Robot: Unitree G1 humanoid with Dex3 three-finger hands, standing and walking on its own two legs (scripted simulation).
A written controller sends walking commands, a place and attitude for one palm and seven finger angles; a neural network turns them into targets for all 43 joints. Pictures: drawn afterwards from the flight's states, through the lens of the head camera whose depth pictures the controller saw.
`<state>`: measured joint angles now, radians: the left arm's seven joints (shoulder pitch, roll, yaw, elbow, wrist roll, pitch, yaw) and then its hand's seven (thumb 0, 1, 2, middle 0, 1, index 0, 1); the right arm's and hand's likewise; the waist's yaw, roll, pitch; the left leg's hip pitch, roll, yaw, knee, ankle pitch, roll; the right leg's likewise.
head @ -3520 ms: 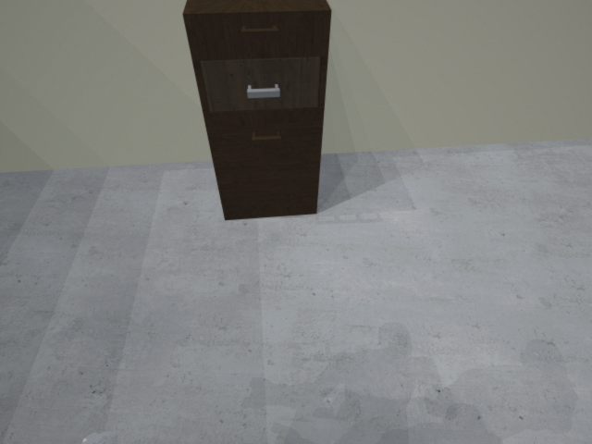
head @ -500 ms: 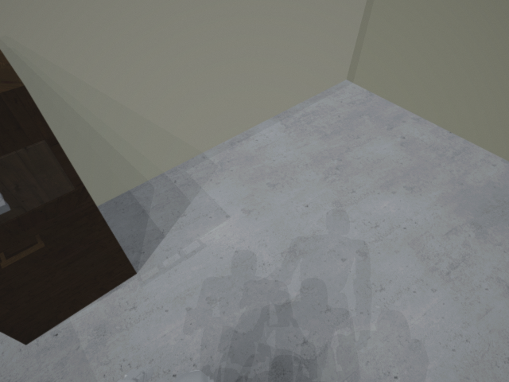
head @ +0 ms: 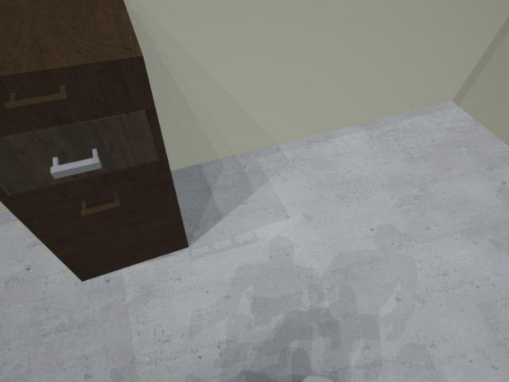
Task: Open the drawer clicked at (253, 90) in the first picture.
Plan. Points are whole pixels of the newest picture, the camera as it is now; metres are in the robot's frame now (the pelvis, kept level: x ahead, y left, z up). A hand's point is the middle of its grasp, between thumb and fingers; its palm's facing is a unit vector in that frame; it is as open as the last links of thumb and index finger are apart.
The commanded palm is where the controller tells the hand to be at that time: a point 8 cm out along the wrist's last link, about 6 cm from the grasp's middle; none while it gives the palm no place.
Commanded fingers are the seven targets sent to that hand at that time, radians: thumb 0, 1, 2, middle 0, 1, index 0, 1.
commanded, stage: turn to face it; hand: left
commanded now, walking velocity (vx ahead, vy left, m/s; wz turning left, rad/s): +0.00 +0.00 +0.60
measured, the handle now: (76, 162) +0.60 +0.47 -0.12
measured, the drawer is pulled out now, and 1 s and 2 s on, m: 0.00 0.00 0.00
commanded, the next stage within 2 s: take the last steps up to it in 0.48 s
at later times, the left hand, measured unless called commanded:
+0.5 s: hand out of the picture -0.01 +0.14 -0.15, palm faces +0.30 -0.91 -0.27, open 7.4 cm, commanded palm none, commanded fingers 0.00 0.90 0.90 -0.20 -0.30 -0.20 -0.30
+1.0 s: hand out of the picture +0.00 +0.17 -0.17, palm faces +0.39 -0.90 -0.19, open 7.4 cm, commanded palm none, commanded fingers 0.00 0.90 0.90 -0.20 -0.30 -0.20 -0.30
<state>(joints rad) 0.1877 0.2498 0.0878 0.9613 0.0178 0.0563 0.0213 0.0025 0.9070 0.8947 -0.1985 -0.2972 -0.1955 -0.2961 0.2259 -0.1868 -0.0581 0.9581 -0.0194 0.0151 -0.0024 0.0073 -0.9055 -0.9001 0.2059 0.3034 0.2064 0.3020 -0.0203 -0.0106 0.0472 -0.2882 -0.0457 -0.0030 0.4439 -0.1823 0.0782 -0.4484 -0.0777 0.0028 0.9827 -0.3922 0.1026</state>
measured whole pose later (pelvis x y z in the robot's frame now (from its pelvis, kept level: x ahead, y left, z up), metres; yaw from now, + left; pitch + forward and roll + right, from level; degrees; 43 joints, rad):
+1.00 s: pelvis +0.03 -0.01 +0.00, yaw +23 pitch -2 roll +1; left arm 0.25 0.18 0.03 1.03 0.03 0.01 -0.02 0.00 0.91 0.89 -0.20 -0.30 -0.20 -0.30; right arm 0.34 -0.18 -0.04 1.08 -0.02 -0.02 -0.01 0.00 -0.92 -0.90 0.21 0.30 0.21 0.30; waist -0.01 0.00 0.02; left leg -0.05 -0.02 0.04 0.41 -0.33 0.03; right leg -0.35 -0.08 -0.10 0.68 -0.34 0.04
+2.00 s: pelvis +0.21 +0.09 -0.01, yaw +23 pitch -1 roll +1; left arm 0.14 0.19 0.05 0.99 0.02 0.03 0.03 0.00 0.91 0.89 -0.20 -0.30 -0.20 -0.30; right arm 0.26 -0.13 -0.06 1.09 -0.02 0.02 -0.03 0.01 -0.91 -0.90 0.21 0.30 0.21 0.30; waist -0.03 0.02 0.07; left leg -0.21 0.05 0.18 0.52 -0.29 0.01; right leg -0.25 -0.05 -0.06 0.56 -0.25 0.01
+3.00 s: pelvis +0.20 +0.08 +0.00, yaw +24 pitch +0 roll +0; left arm 0.23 0.15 0.02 1.14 0.00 -0.01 0.04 0.01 0.94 0.89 -0.20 -0.30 -0.20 -0.30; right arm 0.33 -0.12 -0.01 1.18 -0.01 0.00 -0.05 0.01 -0.91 -0.90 0.20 0.30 0.20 0.30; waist -0.03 0.03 0.02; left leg -0.09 0.06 0.01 0.41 -0.31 -0.05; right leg -0.18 0.02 -0.08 0.45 -0.27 -0.05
